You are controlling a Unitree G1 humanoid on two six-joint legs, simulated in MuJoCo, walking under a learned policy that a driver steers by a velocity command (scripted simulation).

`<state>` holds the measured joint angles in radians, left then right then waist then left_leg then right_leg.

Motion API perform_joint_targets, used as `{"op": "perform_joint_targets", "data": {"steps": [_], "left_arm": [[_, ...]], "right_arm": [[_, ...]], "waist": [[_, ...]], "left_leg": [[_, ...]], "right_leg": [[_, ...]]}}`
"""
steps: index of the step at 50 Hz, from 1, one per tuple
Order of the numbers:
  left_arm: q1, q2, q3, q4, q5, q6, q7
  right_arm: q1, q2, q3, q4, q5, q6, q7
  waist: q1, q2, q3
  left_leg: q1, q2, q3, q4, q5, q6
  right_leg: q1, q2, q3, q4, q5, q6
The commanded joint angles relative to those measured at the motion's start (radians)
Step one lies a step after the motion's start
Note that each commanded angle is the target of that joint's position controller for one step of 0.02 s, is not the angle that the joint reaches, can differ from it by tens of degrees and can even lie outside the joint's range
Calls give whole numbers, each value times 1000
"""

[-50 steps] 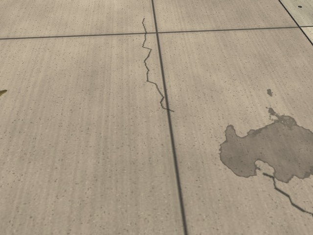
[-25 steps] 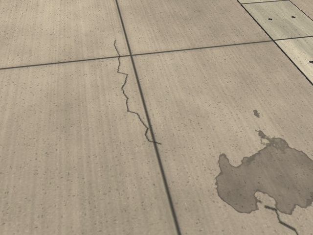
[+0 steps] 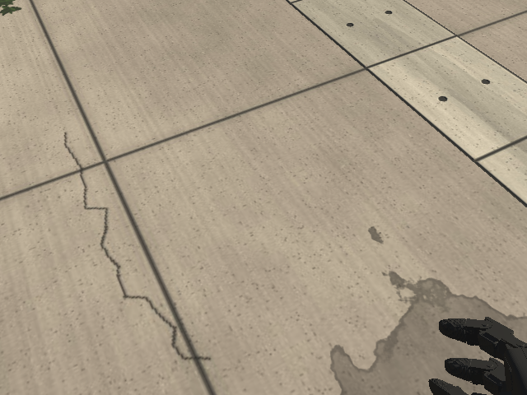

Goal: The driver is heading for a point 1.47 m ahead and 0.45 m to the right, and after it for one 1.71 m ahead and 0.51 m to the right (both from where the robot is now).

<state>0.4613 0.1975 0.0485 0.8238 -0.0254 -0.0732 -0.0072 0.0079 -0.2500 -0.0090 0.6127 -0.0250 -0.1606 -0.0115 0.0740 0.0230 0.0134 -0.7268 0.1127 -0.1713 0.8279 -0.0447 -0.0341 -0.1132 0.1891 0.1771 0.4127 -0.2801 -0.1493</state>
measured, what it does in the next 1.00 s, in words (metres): walks ahead, turning right: left foot, then right foot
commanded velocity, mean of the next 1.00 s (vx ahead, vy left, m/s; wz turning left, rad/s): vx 1.00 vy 0.00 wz -0.69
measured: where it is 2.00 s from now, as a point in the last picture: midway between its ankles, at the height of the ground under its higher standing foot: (497, 133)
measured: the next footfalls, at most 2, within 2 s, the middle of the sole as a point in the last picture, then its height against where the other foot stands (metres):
left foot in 0.14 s outside the picture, level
right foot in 0.62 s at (384, 346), level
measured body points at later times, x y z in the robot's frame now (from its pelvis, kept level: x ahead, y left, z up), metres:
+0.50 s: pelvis +0.41 +0.02 -0.02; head +0.42 -0.01 +0.43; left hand +0.75 +0.10 -0.06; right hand +0.24 -0.22 -0.15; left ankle +0.32 +0.19 -0.74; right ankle +0.53 -0.18 -0.66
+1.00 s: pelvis +0.79 -0.24 -0.01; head +0.80 -0.27 +0.44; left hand +0.95 -0.03 -0.13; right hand +0.82 -0.56 -0.09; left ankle +1.11 -0.28 -0.67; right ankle +0.61 -0.19 -0.74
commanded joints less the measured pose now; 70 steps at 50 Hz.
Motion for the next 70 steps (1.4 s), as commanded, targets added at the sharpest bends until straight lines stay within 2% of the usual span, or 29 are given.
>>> {"op": "perform_joint_targets", "data": {"steps": [1, 5, 7, 8, 9, 10, 12, 15, 19, 25, 28, 31, 32, 33, 34, 36, 38, 40, 45, 50, 53, 55, 56, 57, 58, 59, 61, 65, 70], "left_arm": [[-79, 196, 55, -99, -18, -19, 18], [-59, 172, 62, -92, -27, -6, 26], [-129, 150, 49, -134, 14, 5, 11], [-78, 27, 13, -174, 35, 3, 4], [50, 31, -12, -223, -53, -11, 2], [-20, 125, 0, -184, -66, 5, 15], [-216, 166, 13, -216, -4, 14, 9], [-263, 121, 17, -257, -22, 38, -8], [-293, 105, 6, -295, -14, 57, -19], [-500, 124, 2, -340, -9, 31, -63], [-504, 145, 17, -350, -15, 20, -73], [-4, 293, 104, -229, -14, 37, -45], [92, 338, 107, -161, -13, 44, -24], [24, 373, 95, -199, 12, 22, -31], [49, 273, 83, -186, 16, 10, -35], [-73, 236, 63, -170, 18, -20, -40], [-182, 150, 34, -176, 44, -32, -40], [-181, 126, 26, -155, 22, -36, -33], [-93, 152, 26, -113, 21, -48, 5], [29, 195, 33, -38, -6, -38, 7], [2, 251, 43, -21, 37, -8, 14], [-85, 273, 45, -27, 77, 14, 18], [-107, 234, 32, -62, 91, 10, 30], [96, 52, -16, -62, 40, -21, -4], [36, 172, -6, -66, 3, -58, -17], [-124, 208, -1, -118, -30, -76, -21], [-288, 175, -11, -173, 14, -98, -9], [-270, 152, -12, -185, 41, -75, -3], [-530, 114, -31, -284, 45, -84, -10]], "right_arm": [[-88, -60, -25, -97, 29, 4, -6], [-65, -160, -75, -120, 74, -6, -7], [309, -223, -114, -59, 75, -9, -12], [508, -282, -121, -27, 49, 2, -18], [476, -324, -126, 1, 17, 0, 12], [378, -181, -103, -46, 14, 14, 8], [352, -146, -93, -9, 11, 41, 0], [298, -77, -73, 53, 14, 36, 12], [255, -114, -82, 98, 24, 33, 14], [342, -190, -88, 154, 17, 42, -3], [404, -281, -98, 172, 21, 55, -14], [294, -302, -98, 151, 26, 77, -16], [317, -175, -63, 132, 7, 64, -14], [488, -74, -20, 86, 49, 17, 8], [344, -183, -44, 86, 83, -12, 12], [212, -146, -35, 49, 90, -15, -1], [288, -129, -40, 83, 67, 22, 6], [296, -109, -39, 89, 49, 54, 10], [32, -63, -10, 8, 19, 41, 24], [-122, -84, -17, -47, 53, 20, 59], [-6, -157, -51, -32, 66, 28, 66], [332, -229, -86, 37, 83, 60, 46], [544, -283, -93, 89, 72, 82, 33], [546, -314, -106, 110, 57, 65, 56], [517, -197, -89, 104, 36, 66, 53], [473, -154, -79, 91, 22, 65, 47], [386, -155, -78, 89, 16, 46, 58], [342, -123, -65, 79, 48, 51, 44], [371, -179, -87, 74, 62, 62, 3]], "waist": [[-7, -69, 55], [-38, -145, -1], [-240, -154, -261], [-243, 84, -435], [-136, 569, -504], [-179, 366, -318], [-192, 7, -107], [-123, 30, 10], [-68, 34, 81], [-134, -24, 180], [-91, 48, 98], [214, 85, -119], [163, -142, -160], [-8, -354, -395], [88, -143, -364], [-7, 69, -58], [-105, 12, 4], [-127, -16, 40], [-34, -24, 130], [21, -53, 152], [-76, -138, 17], [-276, -200, -167], [-330, -79, -303], [-164, 433, -450], [-207, 284, -448], [-211, 169, -276], [-137, -97, -90], [-40, -30, 28], [-125, 19, 108]], "left_leg": [[425, -128, 137, -235, 206, -43], [423, -126, 63, -375, 64, -23], [841, -39, 41, -264, -77, 54], [1188, 164, -274, -295, -394, 128], [1298, 371, -876, -527, -810, 272], [1180, 311, -774, -558, -931, 234], [907, 219, -388, -535, -484, 168], [692, 136, -111, -585, -235, 147], [605, 148, 86, -655, -67, 158], [702, 100, 359, -690, 236, 81], [767, 150, 392, -565, 978, 86], [655, 145, 382, 19, 1136, 115], [321, -3, 355, 458, 5, 93], [23, -138, 149, 744, -522, 88], [-32, -95, 41, 722, -410, 113], [-43, -18, 55, 577, -294, 114], [68, 47, 52, 490, -222, 94], [84, 80, 77, 411, -204, 60], [81, 43, 171, -21, 224, 0], [119, -40, 191, -343, 326, 48], [181, -141, 263, -321, 135, 107], [539, -174, 285, -252, 46, 166], [912, -55, 71, -131, -86, 186], [1241, 172, -584, -381, -519, 436], [1260, 165, -776, -568, -709, 392], [1136, 147, -629, -555, -627, 347], [807, 65, -447, -583, -321, 333], [546, -9, -317, -641, -189, 366], [216, -96, -175, -687, -175, 280]], "right_leg": [[-440, -129, 194, -180, 27, -87], [-114, -192, 310, 15, 161, -41], [-153, -157, 229, 440, 399, 26], [-405, -79, 121, 797, -45, 49], [-702, -97, 46, 1051, -266, 68], [-803, -189, 13, 1123, -154, 77], [-763, -247, -57, 1075, -64, 79], [-694, -331, -62, 978, -36, 66], [-751, -367, -72, 897, 90, 92], [-694, -305, -234, 494, 353, 55], [-444, -173, -331, 409, 264, -2], [136, -116, -282, 204, 249, -106], [448, -254, -45, 262, 267, -125], [678, -470, 564, 59, -114, -318], [586, -475, 628, -112, -283, -253], [224, -443, 451, -181, -174, -190], [-8, -360, 258, -195, -76, -154], [-124, -327, 151, -231, -8, -141], [-223, -244, -63, -287, 195, -100], [43, -330, -76, -316, 295, -68], [316, -380, -117, -128, 907, -17], [263, -375, -194, 313, 1305, 32], [-37, -340, -189, 692, 1001, 54], [-465, -91, -114, 1124, -38, 143], [-573, -129, -6, 1137, -90, 95], [-627, -176, 3, 1109, -79, 69], [-570, -226, -19, 904, -54, 54], [-516, -268, -36, 681, -63, 125], [-242, -198, -119, 224, 407, 203]]}}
